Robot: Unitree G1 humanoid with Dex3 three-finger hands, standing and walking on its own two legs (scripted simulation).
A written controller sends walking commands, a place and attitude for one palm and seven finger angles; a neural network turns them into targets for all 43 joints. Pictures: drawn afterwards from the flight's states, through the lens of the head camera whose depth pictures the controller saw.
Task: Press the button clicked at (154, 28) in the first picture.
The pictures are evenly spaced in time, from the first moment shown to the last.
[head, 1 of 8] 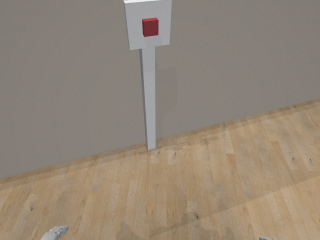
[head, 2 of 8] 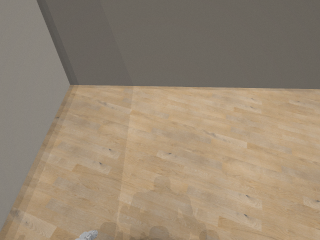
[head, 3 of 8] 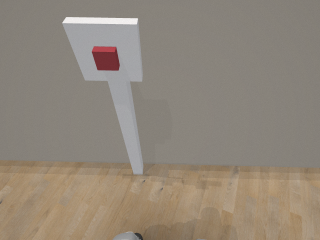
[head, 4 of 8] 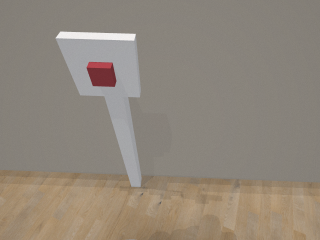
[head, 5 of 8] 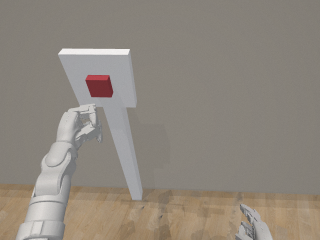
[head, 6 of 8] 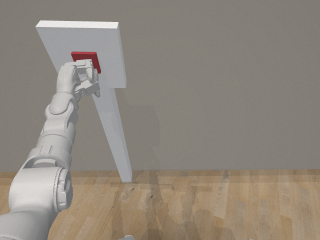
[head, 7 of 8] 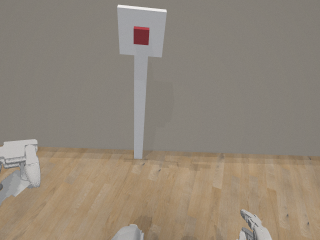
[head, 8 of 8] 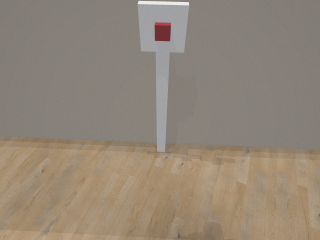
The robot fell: no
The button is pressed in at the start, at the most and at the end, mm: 0 14 0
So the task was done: yes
